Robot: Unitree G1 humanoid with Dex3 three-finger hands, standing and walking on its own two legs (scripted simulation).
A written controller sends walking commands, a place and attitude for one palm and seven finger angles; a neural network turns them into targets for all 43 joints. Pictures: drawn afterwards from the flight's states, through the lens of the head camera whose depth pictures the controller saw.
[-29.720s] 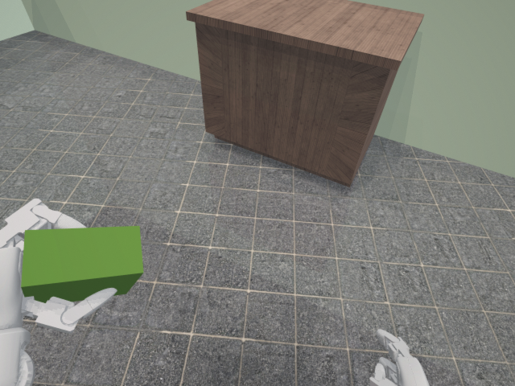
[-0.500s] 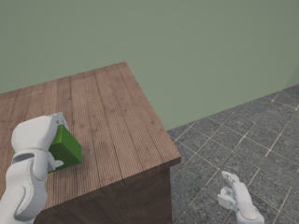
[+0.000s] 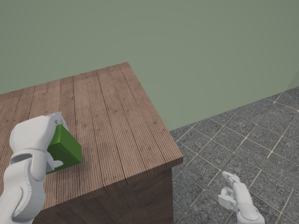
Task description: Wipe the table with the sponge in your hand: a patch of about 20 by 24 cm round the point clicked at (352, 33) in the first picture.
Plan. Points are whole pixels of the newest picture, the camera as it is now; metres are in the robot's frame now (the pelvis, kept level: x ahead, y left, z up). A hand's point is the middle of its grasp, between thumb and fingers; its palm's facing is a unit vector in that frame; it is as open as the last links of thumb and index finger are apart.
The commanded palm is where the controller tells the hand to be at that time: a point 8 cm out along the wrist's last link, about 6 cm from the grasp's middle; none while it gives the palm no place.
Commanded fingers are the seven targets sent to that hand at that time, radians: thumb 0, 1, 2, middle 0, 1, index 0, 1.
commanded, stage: move the sponge above the wiping area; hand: left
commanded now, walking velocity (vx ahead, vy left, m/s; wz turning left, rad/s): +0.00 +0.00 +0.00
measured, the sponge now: (54, 154) +0.23 +0.30 +0.10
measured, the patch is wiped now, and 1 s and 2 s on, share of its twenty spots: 0.00 0.00 0.00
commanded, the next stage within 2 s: lower the sponge onto the table in 0.44 s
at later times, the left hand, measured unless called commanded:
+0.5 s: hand (54, 145) +0.23 +0.28 +0.14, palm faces +0.14 -0.12 -0.98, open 9.9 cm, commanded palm +0.19 +0.28 +0.21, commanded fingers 0.00 0.10 1.30 -1.20 -1.60 -1.20 -1.60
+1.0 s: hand (58, 149) +0.23 +0.28 +0.13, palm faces +0.09 -0.13 -0.99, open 9.9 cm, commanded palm +0.19 +0.27 +0.20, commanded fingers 0.00 0.10 1.30 -1.20 -1.60 -1.20 -1.60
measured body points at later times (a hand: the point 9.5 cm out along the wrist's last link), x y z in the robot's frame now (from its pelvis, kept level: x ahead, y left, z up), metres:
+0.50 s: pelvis +0.00 +0.01 +0.00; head -0.02 -0.05 +0.45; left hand +0.22 +0.28 +0.19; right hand +0.26 -0.19 -0.08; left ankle +0.02 +0.11 -0.74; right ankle +0.00 -0.08 -0.74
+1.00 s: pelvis +0.01 +0.00 +0.00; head -0.01 -0.05 +0.45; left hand +0.22 +0.28 +0.18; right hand +0.26 -0.20 -0.08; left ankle +0.02 +0.11 -0.74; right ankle +0.00 -0.08 -0.74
